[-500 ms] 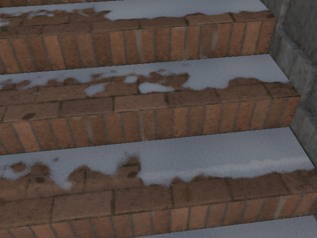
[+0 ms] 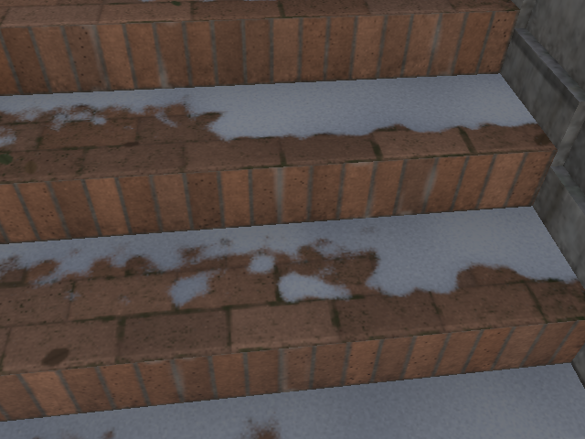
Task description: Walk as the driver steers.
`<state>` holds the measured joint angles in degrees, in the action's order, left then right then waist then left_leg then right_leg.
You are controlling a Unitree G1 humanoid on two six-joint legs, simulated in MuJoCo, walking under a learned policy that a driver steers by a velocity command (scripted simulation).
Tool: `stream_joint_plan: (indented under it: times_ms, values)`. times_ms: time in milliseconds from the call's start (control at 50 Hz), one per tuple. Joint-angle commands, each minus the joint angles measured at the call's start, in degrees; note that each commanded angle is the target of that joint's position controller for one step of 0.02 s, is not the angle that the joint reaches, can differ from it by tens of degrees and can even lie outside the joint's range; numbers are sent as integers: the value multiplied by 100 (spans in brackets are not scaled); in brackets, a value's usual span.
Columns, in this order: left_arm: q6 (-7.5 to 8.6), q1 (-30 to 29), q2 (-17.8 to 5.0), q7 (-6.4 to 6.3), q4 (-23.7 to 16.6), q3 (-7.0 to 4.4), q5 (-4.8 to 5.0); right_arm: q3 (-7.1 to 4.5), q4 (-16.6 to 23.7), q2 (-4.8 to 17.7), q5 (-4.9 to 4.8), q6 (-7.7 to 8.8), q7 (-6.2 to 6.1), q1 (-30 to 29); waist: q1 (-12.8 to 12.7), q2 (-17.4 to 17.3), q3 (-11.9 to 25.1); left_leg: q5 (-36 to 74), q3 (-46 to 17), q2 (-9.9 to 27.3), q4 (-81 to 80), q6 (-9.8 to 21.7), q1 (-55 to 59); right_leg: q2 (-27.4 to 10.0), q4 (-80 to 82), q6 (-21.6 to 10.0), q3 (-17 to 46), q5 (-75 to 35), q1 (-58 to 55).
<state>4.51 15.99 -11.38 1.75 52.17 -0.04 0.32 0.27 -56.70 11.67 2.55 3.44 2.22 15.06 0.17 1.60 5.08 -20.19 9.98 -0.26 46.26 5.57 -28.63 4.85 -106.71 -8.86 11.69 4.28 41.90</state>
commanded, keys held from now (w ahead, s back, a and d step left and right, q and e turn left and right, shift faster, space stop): no key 0.46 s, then w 0.54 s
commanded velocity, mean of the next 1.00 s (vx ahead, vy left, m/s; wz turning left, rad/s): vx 0.22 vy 0.00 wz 0.00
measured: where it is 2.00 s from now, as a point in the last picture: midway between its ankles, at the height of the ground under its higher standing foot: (234, 279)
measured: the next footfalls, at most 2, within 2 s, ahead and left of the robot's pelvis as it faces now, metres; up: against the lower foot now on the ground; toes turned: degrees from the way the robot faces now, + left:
right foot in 0.42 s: +0.18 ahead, -0.15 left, +0.00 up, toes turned -1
left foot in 0.98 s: +0.35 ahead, +0.23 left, +0.16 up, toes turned +9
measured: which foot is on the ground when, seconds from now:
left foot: down 0.00-0.46, up 0.48-0.96, down 0.98-1.00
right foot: up 0.00-0.40, down 0.42-1.00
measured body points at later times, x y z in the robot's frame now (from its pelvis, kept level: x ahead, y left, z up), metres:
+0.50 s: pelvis +0.13 -0.03 +0.04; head +0.12 -0.04 +0.49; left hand +0.21 +0.19 -0.10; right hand +0.13 -0.25 -0.13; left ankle +0.06 +0.07 -0.69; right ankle +0.14 -0.15 -0.70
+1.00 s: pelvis +0.22 +0.09 +0.05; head +0.22 +0.11 +0.50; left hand +0.13 +0.30 -0.11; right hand +0.47 -0.06 -0.01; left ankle +0.31 +0.22 -0.55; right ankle +0.15 -0.14 -0.69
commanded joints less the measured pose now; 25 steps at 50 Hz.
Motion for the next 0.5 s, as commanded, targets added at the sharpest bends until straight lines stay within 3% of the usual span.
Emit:
stream_joint_plan:
  times_ms: [20,40,80,100,120,140,180,220,240,280,300,320,340,360,380,400,420,440,460,480,500]
  values:
    - [-55,580,706,-40,-351,270,81,245,-54,-720,55,97,103,27,-535,-197,-395,2755,-1284,1063,-2182,-255,793,-45,-754,-199,349,-380,1644]
    - [-119,583,716,-78,-347,289,109,260,-76,-694,89,87,94,53,-596,-213,-441,2774,-982,964,-2235,-361,664,-82,-587,-126,225,-436,1834]
    - [-235,428,676,-166,-401,324,16,292,-23,-593,111,68,8,-52,-616,-228,-359,3093,-307,712,-2273,-389,111,-119,438,198,-240,-1002,1439]
    - [-253,233,566,-196,-420,291,-53,359,-59,-653,112,108,-32,11,-557,-373,-230,3482,-114,634,-2326,-316,-80,-178,922,328,-432,-1289,1116]
    - [-311,381,638,-236,-198,283,-40,411,-181,-634,215,111,-73,309,-474,-633,-24,3999,-245,746,-2160,-124,136,-152,381,473,-661,-1409,1152]
    - [-343,441,604,-274,-153,272,-21,421,-184,-555,222,82,-129,442,-448,-739,48,4074,-308,816,-2130,-3,345,-268,487,586,-630,-1342,1205]
    - [-390,117,388,-320,-194,203,-113,384,-178,-356,138,43,-238,673,-203,-799,28,4099,-737,1028,-2176,191,906,-500,937,784,-703,-1133,1363]
    - [-432,-381,250,-310,-292,155,-97,363,-191,-255,121,8,-328,944,112,-724,-9,4346,-1319,1389,-2281,374,1919,-691,1183,893,-587,-771,1827]
    - [-478,-453,215,-306,-306,123,-105,320,-211,-147,92,-33,-379,953,123,-761,-78,4483,-1403,1527,-2348,401,2231,-846,1540,972,-548,-575,1785]
    - [-528,-532,452,-267,-331,156,-84,275,-166,-196,77,-141,-452,709,48,-735,-212,4710,-1196,1529,-2490,350,2439,-1037,2678,1069,-658,-178,1302]
    - [-572,-615,514,-254,-288,201,-135,278,-105,-318,22,-151,-466,450,8,-675,-318,4878,-1142,1516,-2627,382,2010,-1157,3670,1075,-925,-90,508]
    - [-603,-885,593,-243,-313,248,-129,262,-128,-341,-26,-202,-500,418,64,-644,-389,5342,-955,1520,-2770,386,1662,-1091,4548,1054,-1292,278,-335]
    - [-622,-892,512,-261,-275,211,-101,224,-183,-278,-74,-232,-518,546,73,-704,-446,5876,-856,1432,-2682,392,1474,-852,5436,1019,-1617,806,-1221]
    - [-616,-714,417,-259,-188,151,-74,160,-243,-125,-114,-237,-510,784,75,-1011,-444,6707,-966,1420,-2443,445,1788,-603,6155,923,-1731,1150,-1674]
    - [-555,-314,362,-252,-23,114,-93,109,-226,-29,-212,-265,-511,717,-102,-1111,-446,7037,-1013,1347,-2110,402,2298,-568,7419,740,-1679,430,-1911]
    - [-489,-96,149,-241,109,43,-140,47,-238,52,-335,-267,-472,818,-142,-964,-539,7128,-938,1038,-1788,215,2905,-549,8579,624,-1617,-453,-1904]
    - [-460,126,-16,-264,228,5,-176,-74,-151,341,-368,-221,-420,827,-76,-976,-514,6264,-1113,973,-1574,196,2995,-644,9200,529,-1465,-1193,-2251]
    - [-447,452,-430,-284,385,-93,-291,-134,-250,201,-221,-133,-316,1316,149,142,-78,4180,-1078,739,-1244,41,1572,-1202,8098,323,-762,-4732,-4159]
    - [-522,478,124,-308,368,56,-290,-23,-522,-405,-174,-93,-222,1651,188,808,425,1238,-1065,494,-1020,-196,698,-1719,7796,-178,-438,-5769,-5126]
    - [-586,479,433,-302,367,128,-288,0,-691,-535,-306,-119,-183,1575,73,902,421,-27,-961,386,-858,-270,632,-1926,8139,-398,-231,-4026,-4771]
    - [-614,349,324,-272,358,94,-321,-54,-676,-438,-368,-212,-221,1315,147,782,233,-227,-866,267,-994,-270,706,-1801,8481,-364,-158,-2031,-4221]
Velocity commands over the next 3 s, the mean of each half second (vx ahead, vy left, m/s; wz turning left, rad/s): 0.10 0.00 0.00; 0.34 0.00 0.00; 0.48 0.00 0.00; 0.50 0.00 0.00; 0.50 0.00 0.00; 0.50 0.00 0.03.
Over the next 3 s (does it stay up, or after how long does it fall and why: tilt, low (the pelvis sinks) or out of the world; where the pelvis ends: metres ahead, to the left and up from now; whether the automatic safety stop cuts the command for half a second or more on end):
stays up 1.28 0.05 0.65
